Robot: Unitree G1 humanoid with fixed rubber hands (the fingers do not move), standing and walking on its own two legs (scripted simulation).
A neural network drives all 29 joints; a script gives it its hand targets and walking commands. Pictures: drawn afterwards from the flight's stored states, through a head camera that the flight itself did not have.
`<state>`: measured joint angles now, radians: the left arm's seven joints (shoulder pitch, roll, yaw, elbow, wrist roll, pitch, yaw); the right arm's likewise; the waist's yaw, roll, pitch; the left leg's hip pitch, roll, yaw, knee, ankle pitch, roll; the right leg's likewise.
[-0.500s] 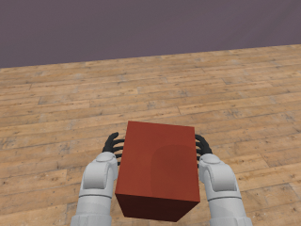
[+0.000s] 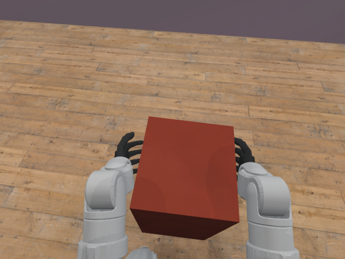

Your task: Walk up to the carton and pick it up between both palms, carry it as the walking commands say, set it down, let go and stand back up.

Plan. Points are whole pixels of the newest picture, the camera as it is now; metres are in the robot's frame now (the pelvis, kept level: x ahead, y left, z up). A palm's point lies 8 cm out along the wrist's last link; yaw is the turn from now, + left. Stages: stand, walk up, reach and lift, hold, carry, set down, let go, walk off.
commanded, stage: carry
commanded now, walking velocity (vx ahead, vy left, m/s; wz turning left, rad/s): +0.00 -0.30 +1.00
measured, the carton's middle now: (180, 187) +0.28 -0.01 -0.01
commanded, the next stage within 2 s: none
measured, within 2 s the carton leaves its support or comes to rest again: neither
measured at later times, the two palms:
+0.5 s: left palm (114, 211) +0.21 +0.12 +0.05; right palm (224, 156) +0.33 -0.11 +0.04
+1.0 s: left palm out of the picture +0.12 +0.07 +0.05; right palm (207, 155) +0.33 -0.07 +0.04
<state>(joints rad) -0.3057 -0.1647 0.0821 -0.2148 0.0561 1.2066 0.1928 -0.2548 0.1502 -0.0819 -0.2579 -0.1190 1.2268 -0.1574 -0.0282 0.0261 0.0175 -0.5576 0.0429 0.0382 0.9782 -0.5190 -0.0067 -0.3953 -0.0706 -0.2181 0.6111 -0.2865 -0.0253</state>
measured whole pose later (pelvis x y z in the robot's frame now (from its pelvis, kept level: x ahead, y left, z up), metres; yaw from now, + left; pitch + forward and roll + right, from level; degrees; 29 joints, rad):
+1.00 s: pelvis +0.07 -0.25 -0.01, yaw +60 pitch +5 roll +0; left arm -0.27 -0.16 0.08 -0.26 0.03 1.16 0.18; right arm -0.24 0.15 -0.04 -0.30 -0.13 1.20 -0.17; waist -0.02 0.06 0.05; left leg -0.64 0.03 -0.02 1.05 -0.58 -0.05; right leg -0.48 -0.08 -0.18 0.72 -0.32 -0.03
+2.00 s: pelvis +0.28 -0.37 -0.01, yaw +116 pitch +5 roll -1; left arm -0.25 -0.15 0.12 -0.30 0.01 1.19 0.19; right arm -0.23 0.15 0.01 -0.28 -0.13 1.21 -0.17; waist 0.04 0.03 0.01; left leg -0.53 0.02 -0.15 0.68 -0.24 -0.09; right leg -0.51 -0.05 -0.05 0.68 -0.38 0.07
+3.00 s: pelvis +0.53 -0.23 +0.00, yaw +176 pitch +5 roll +1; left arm -0.28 -0.16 0.10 -0.28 0.03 1.17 0.18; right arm -0.25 0.15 -0.03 -0.31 -0.13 1.23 -0.18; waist 0.02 0.05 0.04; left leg -0.60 0.06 -0.02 0.85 -0.47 -0.07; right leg -0.49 -0.08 -0.22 0.66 -0.25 -0.08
